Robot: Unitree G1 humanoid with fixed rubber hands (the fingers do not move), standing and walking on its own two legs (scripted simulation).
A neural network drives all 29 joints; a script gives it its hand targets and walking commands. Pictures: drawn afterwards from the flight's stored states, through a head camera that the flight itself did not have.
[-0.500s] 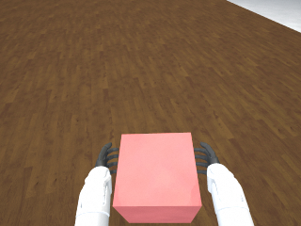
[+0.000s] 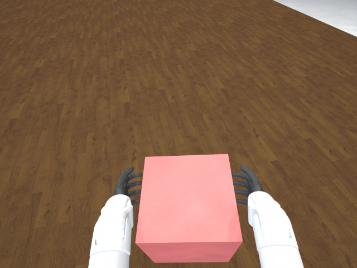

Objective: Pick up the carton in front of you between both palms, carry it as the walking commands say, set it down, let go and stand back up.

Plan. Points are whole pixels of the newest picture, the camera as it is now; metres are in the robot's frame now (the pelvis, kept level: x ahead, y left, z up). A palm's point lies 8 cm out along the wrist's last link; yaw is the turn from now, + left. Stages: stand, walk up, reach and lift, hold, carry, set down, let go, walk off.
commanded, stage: carry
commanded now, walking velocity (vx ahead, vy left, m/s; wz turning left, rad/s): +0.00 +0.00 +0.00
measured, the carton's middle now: (188, 212) +0.31 +0.00 -0.08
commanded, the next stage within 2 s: hold in 0.34 s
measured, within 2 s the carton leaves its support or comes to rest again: neither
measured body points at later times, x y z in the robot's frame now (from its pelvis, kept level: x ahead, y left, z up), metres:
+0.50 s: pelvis -0.01 -0.01 +0.01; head -0.02 +0.01 +0.46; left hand +0.28 +0.14 +0.03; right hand +0.28 -0.16 +0.03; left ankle +0.06 +0.10 -0.73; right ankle -0.03 -0.13 -0.73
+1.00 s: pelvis -0.04 +0.00 -0.03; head +0.05 +0.01 +0.41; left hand +0.35 +0.10 -0.05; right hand +0.30 -0.20 -0.05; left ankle +0.06 +0.09 -0.73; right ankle -0.03 -0.13 -0.73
